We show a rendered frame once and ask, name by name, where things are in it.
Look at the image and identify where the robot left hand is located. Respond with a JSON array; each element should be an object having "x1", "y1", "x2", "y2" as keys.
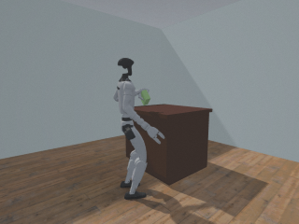
[{"x1": 137, "y1": 88, "x2": 150, "y2": 100}]

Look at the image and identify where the left robot upper arm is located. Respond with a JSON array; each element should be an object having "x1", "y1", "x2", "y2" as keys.
[{"x1": 113, "y1": 88, "x2": 119, "y2": 102}]

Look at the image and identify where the table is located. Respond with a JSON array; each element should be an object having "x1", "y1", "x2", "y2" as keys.
[{"x1": 125, "y1": 104, "x2": 213, "y2": 186}]

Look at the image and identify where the robot right hand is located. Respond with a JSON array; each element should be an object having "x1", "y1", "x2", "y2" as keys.
[{"x1": 147, "y1": 126, "x2": 165, "y2": 145}]

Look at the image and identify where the robot right foot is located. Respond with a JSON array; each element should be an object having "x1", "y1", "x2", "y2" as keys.
[{"x1": 124, "y1": 191, "x2": 147, "y2": 200}]

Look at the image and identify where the right robot forearm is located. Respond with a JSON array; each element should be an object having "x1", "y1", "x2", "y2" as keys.
[{"x1": 125, "y1": 105, "x2": 150, "y2": 131}]

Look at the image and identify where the right robot shin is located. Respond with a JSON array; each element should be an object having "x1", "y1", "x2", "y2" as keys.
[{"x1": 130, "y1": 161, "x2": 147, "y2": 194}]

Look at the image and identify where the right robot upper arm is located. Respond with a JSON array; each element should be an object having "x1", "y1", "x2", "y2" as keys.
[{"x1": 122, "y1": 81, "x2": 135, "y2": 114}]

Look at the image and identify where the sponge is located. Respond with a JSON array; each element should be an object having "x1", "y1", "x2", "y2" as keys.
[{"x1": 141, "y1": 90, "x2": 150, "y2": 105}]

